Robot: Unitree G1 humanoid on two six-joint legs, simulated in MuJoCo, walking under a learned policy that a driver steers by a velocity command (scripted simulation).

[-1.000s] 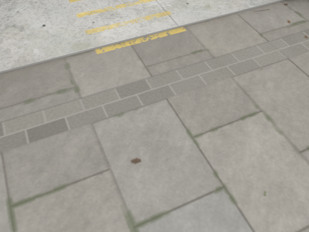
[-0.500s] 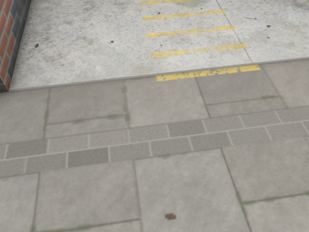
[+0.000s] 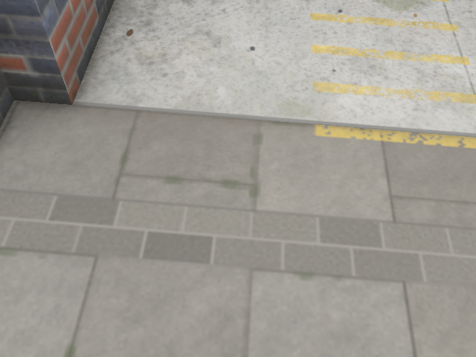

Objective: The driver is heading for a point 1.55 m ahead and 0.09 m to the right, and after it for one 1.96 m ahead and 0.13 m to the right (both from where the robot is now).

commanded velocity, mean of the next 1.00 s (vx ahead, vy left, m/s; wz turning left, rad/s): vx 0.02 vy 0.00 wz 0.14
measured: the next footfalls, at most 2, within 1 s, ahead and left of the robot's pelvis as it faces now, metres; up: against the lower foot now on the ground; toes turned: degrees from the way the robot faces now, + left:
right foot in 0.18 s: +0.13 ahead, -0.16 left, +0.00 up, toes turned +13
left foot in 0.54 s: +0.04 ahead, +0.10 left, +0.00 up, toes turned +13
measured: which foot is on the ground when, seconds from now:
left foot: down 0.00-0.18, up 0.20-0.52, down 0.54-1.00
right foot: up 0.00-0.16, down 0.18-0.74, up 0.76-0.98, down 1.00-1.00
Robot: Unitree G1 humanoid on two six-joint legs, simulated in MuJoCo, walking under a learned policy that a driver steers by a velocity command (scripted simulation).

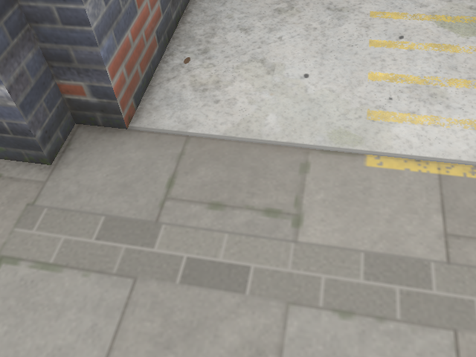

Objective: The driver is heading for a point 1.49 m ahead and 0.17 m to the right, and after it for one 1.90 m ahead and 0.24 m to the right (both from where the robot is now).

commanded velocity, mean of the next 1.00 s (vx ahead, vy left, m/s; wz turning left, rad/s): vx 0.11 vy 0.00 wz -0.36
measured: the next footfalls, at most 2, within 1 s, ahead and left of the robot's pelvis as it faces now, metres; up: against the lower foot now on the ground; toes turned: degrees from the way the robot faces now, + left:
left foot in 0.62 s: +0.12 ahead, +0.10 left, +0.00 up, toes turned -29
right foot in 1.00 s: +0.12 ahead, -0.19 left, +0.00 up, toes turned -19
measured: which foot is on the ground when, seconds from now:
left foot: down 0.00-0.00, up 0.02-0.60, down 0.62-1.00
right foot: down 0.00-0.62, up 0.64-0.98, down 1.00-1.00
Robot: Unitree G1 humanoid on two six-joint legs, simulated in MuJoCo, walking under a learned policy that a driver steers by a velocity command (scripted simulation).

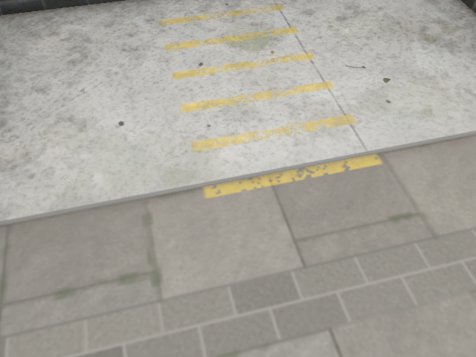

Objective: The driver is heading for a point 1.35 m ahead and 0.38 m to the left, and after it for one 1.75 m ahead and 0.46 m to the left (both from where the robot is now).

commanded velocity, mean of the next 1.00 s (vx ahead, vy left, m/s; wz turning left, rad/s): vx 0.48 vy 0.00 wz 0.50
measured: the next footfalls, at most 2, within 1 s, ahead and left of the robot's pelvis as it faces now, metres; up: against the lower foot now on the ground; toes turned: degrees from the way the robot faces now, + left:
left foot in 0.48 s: +0.37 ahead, +0.16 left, +0.00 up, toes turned +17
right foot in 0.96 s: +0.70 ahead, +0.09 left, +0.00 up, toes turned +36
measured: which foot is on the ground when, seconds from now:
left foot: down 0.00-0.00, up 0.02-0.46, down 0.48-0.96, up 0.98-1.00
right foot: down 0.00-0.48, up 0.50-0.94, down 0.96-1.00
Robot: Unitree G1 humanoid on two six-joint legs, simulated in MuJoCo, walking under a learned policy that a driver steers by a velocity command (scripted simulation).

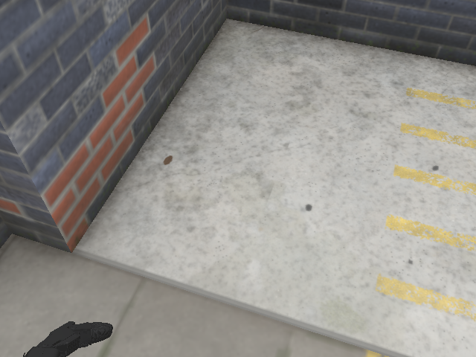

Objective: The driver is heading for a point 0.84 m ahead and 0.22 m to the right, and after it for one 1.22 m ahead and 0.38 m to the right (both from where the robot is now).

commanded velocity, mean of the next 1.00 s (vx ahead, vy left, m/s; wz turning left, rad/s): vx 0.50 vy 0.00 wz -0.27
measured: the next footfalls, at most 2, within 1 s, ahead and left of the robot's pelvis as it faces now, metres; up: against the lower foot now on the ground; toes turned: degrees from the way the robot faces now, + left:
left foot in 0.44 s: +0.38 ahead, +0.14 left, +0.00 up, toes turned -4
right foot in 0.96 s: +0.61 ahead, -0.18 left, +0.00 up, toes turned -23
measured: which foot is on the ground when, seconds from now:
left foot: up 0.00-0.42, down 0.44-0.96, up 0.98-1.00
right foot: down 0.00-0.44, up 0.46-0.94, down 0.96-1.00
